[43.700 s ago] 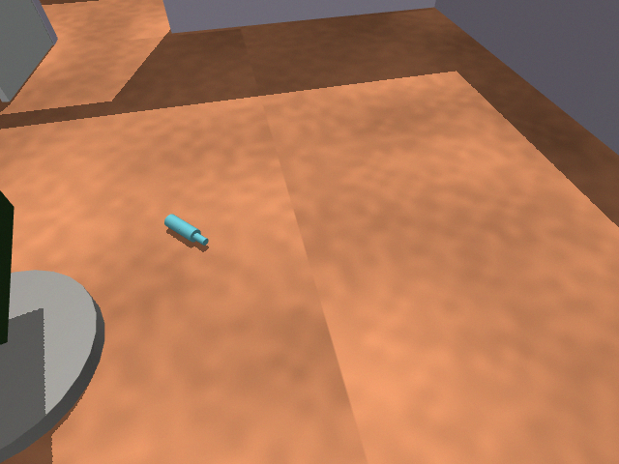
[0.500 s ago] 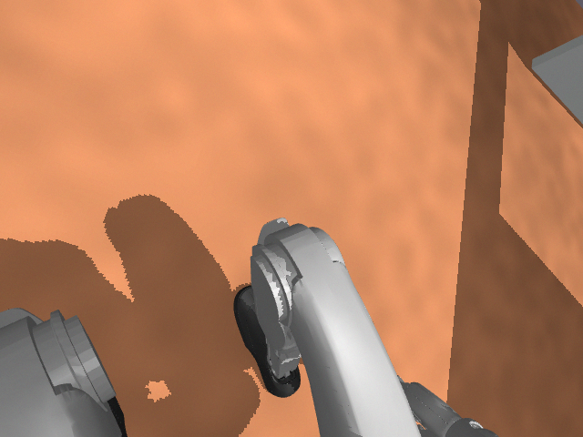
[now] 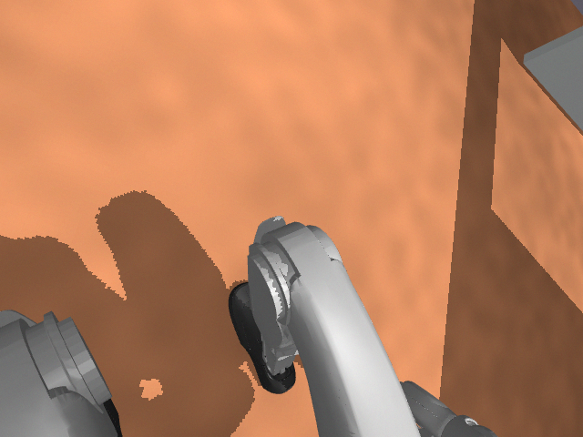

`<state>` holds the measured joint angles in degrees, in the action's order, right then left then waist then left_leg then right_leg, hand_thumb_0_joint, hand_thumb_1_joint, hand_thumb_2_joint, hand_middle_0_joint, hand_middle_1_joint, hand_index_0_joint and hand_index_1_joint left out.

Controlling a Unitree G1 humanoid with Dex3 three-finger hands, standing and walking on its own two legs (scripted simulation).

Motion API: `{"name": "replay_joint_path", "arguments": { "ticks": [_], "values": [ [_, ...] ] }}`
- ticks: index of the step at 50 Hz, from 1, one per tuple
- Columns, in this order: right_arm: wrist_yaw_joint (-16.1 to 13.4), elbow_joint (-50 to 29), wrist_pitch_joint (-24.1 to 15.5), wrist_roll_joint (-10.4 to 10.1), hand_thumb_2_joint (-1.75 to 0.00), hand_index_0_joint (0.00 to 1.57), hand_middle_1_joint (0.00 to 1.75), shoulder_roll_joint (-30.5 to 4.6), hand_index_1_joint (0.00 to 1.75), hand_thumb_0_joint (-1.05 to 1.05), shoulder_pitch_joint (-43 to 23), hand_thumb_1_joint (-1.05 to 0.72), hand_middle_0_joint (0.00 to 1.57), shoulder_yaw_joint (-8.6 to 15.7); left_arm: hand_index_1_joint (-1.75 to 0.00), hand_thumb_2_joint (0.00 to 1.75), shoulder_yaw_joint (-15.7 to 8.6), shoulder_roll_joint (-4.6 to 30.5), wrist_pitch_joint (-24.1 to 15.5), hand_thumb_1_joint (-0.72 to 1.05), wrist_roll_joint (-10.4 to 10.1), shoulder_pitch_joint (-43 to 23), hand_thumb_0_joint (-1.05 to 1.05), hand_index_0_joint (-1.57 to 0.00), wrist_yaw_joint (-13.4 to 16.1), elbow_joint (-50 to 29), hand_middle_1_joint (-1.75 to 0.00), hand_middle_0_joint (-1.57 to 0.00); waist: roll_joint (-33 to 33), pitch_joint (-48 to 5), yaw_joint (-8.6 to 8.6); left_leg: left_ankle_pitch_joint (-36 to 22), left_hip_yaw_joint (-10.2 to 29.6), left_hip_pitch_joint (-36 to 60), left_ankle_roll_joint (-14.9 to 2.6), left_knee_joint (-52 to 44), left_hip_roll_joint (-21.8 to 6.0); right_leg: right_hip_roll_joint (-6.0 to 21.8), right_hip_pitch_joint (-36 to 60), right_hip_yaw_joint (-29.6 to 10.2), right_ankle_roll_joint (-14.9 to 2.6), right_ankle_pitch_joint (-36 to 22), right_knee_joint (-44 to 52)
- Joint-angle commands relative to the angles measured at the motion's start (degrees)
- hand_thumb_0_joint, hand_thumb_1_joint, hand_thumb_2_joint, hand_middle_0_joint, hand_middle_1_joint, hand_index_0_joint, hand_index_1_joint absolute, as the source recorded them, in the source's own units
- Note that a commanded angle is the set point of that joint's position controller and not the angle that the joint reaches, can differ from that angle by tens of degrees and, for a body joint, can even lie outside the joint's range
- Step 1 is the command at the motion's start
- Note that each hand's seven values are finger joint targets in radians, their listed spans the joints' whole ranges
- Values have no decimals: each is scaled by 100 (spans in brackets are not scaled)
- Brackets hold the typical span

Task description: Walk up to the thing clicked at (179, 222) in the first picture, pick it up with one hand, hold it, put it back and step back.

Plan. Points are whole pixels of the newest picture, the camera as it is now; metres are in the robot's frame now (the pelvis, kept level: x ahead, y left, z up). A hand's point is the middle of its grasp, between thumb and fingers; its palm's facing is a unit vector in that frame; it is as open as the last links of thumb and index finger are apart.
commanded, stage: close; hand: left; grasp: from above
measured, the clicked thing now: out of the picture +0.44 +0.37 -0.27
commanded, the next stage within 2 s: settle in 1.20 s
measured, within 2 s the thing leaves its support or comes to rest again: leaves its support in 1.58 s
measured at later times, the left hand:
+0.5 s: hand out of the picture +0.44 +0.33 -0.25, palm faces -0.44 -0.18 -0.88, open 11.0 cm
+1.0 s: hand out of the picture +0.44 +0.33 -0.25, palm faces -0.43 -0.18 -0.89, open 8.7 cm
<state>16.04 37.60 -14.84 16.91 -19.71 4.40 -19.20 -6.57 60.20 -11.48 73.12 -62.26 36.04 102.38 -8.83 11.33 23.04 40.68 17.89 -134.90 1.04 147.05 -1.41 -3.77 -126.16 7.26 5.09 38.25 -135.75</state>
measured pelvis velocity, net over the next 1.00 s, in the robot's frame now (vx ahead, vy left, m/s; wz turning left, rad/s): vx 0.00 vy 0.00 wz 0.00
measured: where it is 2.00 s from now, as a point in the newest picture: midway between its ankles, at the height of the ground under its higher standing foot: (195, 401)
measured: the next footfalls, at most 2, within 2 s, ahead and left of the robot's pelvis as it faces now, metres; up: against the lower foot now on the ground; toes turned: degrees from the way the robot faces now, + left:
none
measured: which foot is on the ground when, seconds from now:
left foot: down 0.00-1.00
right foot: down 0.00-1.00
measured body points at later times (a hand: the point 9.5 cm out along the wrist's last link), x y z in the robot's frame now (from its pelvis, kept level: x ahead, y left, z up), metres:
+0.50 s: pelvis +0.00 +0.00 +0.00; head +0.28 +0.13 +0.33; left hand +0.46 +0.34 -0.20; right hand +0.06 -0.25 -0.05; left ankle +0.06 +0.13 -0.27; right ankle +0.12 -0.14 -0.27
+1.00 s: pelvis +0.00 +0.00 +0.00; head +0.28 +0.13 +0.33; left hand +0.46 +0.34 -0.20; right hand +0.06 -0.25 -0.05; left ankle +0.06 +0.13 -0.27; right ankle +0.12 -0.14 -0.27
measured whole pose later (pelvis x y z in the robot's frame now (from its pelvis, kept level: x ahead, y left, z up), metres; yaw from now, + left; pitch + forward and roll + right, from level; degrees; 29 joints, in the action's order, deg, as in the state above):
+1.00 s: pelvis +0.00 +0.00 +0.00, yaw +0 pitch +26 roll -15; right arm 14.6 37.1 -14.3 16.5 -20.5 4.0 -18.6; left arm -6.9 60.3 -11.9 72.8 -62.2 36.3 101.7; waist -9.0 12.0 23.0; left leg 40.3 17.7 -134.4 1.3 146.1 -1.7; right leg -3.7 -126.2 7.2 5.2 37.5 -135.1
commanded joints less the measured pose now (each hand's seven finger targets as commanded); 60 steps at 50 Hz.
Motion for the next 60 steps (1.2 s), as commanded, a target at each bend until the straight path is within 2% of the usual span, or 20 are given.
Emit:
{"name": "replay_joint_path", "arguments": {
  "ticks": [1, 2, 4, 7, 12, 13, 17, 18, 27, 29, 30, 35, 38, 41, 42, 46, 47, 54, 58, 60],
  "values": [
    [-67, 81, 38, 15, -90, 20, 30, -1941, 30, 0, 1096, -89, 20, 562, -82, 73, 51, 1016, -45, -20, -97, -1329, 0, -31, 218, -603, -84, -29, 3199, -3584, 384, -1210, -762, 2920, -68, -1550, -197, -180, 1891, 971, -513, -1593, 1035],
    [-72, 88, 23, 1, -90, 20, 30, -1951, 30, 0, 1064, -89, 20, 583, -81, 71, 115, 945, -34, -19, -137, -1243, 0, -31, 198, -551, -83, -29, 3158, -3540, 379, -1200, -783, 2935, -68, -1535, -201, -189, 1901, 959, -506, -1592, 1064],
    [-96, 95, 26, -55, -90, 20, 30, -1968, 30, 0, 1070, -89, 20, 567, -80, 71, -10, 1167, -62, -18, -166, -1385, 0, -33, 233, -700, -81, -31, 3157, -3621, 317, -1185, -743, 2903, -71, -1563, -203, -180, 1867, 960, -509, -1570, 1071],
    [-89, 93, 44, -42, -90, 20, 30, -1964, 30, 0, 1084, -89, 20, 575, -76, 68, -44, 1170, -48, -14, -99, -1286, 0, -36, 263, -715, -78, -34, 3313, -3707, 263, -1362, -714, 3061, -30, -1622, -219, -179, 1879, 981, -539, -1656, 981],
    [-99, 71, 19, -52, -90, 20, 30, -1998, 30, 0, 1051, -89, 20, 633, -72, 64, -4, 1175, -22, -9, -119, -1312, 0, -41, 239, -682, -74, -39, 3267, -3544, 340, -1187, -805, 2971, -59, -1561, -204, -180, 1909, 922, -525, -1558, 1063],
    [-108, 95, 26, -45, -90, 20, 30, -2013, 30, 0, 1103, -89, 20, 624, -71, 63, -126, 1305, -23, -7, -134, -1298, 0, -42, 269, -761, -73, -40, 3251, -3669, 274, -1281, -797, 2991, -59, -1600, -214, -203, 1995, 928, -523, -1614, 1116],
    [-125, 80, 30, -83, -90, 20, 30, -2045, 30, 0, 1074, -89, 20, 697, -68, 59, -10, 1141, 2, -2, -155, -1316, 0, -45, 199, -743, -71, -43, 3272, -3646, 326, -1204, -770, 3003, -45, -1630, -219, -187, 1908, 923, -543, -1548, 1077],
    [-122, 101, 30, -71, -90, 20, 30, -2034, 30, 0, 1152, -89, 20, 695, -68, 58, -80, 1188, 4, -1, -171, -1368, 0, -46, 190, -797, -71, -43, 3304, -3740, 320, -1303, -753, 3082, -40, -1634, -217, -183, 1919, 946, -543, -1616, 1067],
    [-142, 75, 93, -76, -90, 20, 30, -1945, 30, 0, 1131, -89, 20, 585, -63, 50, 42, 1096, -98, 11, -215, -1183, 0, -55, 73, -604, -67, -51, 3012, -3518, 330, -1159, -806, 2821, -95, -1577, -187, -178, 1954, 936, -514, -1517, 1151],
    [-192, 80, 137, -75, -90, 20, 30, -2026, 30, 0, 1130, -89, 20, 651, -62, 51, 38, 1150, -149, 12, -195, -1201, 0, -56, 113, -666, -65, -53, 3132, -3577, 304, -1132, -826, 2869, -82, -1634, -198, -202, 2028, 912, -536, -1496, 1199],
    [-173, 46, 108, -64, -90, 20, 30, -1922, 30, 0, 1048, -89, 20, 576, -61, 49, 73, 1100, -168, 14, -206, -1221, 0, -57, 103, -684, -65, -53, 3035, -3538, 291, -1084, -815, 2845, -85, -1570, -195, -175, 1941, 939, -520, -1454, 1130],
    [-211, 99, 106, -77, -90, 20, 30, -2001, 30, 0, 1081, -89, 20, 627, -57, 47, -83, 1277, -197, 22, -160, -1328, 0, -64, 297, -910, -60, -61, 3180, -3802, 227, -1327, -818, 3019, -64, -1571, -215, -189, 2053, 924, -520, -1662, 1118],
    [-210, 84, 116, -30, -90, 20, 30, -1962, 30, 0, 1035, -89, 20, 590, -55, 43, -10, 1170, -117, 27, -115, -1166, 0, -67, 320, -601, -59, -63, 3047, -3538, 316, -1152, -838, 2874, -81, -1550, -217, -207, 1984, 929, -512, -1538, 1161],
    [-226, 79, 87, -52, -90, 20, 30, -2039, 30, 0, 1008, -89, 20, 647, -53, 43, -5, 1256, -65, 33, -116, -1370, 0, -72, 309, -709, -57, -69, 3201, -3529, 325, -1059, -801, 2954, -51, -1627, -218, -174, 1871, 932, -537, -1433, 1122],
    [-228, 100, 88, -41, -90, 20, 30, -2036, 30, 0, 1055, -89, 20, 645, -53, 44, -84, 1278, -51, 35, -111, -1327, 0, -73, 317, -694, -57, -70, 3222, -3567, 312, -1106, -769, 2995, -39, -1673, -222, -175, 1881, 956, -545, -1455, 1106],
    [-213, 49, 86, -25, -90, 20, 30, -2017, 30, 0, 1077, -89, 20, 626, -52, 43, 18, 1162, 4, 42, -126, -1209, 0, -79, 252, -537, -56, -75, 3063, -3545, 376, -1124, -816, 2922, -69, -1602, -204, -178, 1983, 917, -517, -1537, 1162],
    [-209, 111, 90, -59, -90, 20, 30, -2009, 30, 0, 1072, -89, 20, 599, -52, 43, -53, 1299, -20, 44, -154, -1343, 0, -81, 262, -706, -56, -77, 3133, -3612, 306, -1192, -785, 2901, -70, -1594, -217, -176, 1968, 925, -513, -1563, 1152],
    [-203, -12, 87, -64, -90, 20, 30, -2069, 30, 0, 1062, -89, 20, 634, -48, 40, -8, 1306, 24, 55, -162, -1333, 0, -89, 166, -718, -51, -86, 3201, -3578, 296, -1179, -796, 2950, -74, -1634, -206, -180, 1893, 920, -535, -1497, 1137],
    [-223, 15, 116, -113, -90, 20, 30, -2039, 30, 0, 1052, -89, 20, 619, -48, 43, -146, 1475, 12, 59, -174, -1330, 0, -93, 120, -787, -51, -90, 3116, -3635, 248, -1156, -790, 2877, -82, -1605, -208, -164, 1917, 891, -523, -1477, 1128],
    [-215, 32, 135, -86, -90, 20, 30, -2026, 30, 0, 1102, -89, 20, 630, -48, 43, -95, 1351, 8, 62, -146, -1214, 0, -95, 103, -707, -51, -92, 3198, -3673, 266, -1303, -772, 3012, -54, -1629, -215, -166, 1920, 910, -539, -1573, 1065]
  ]
}}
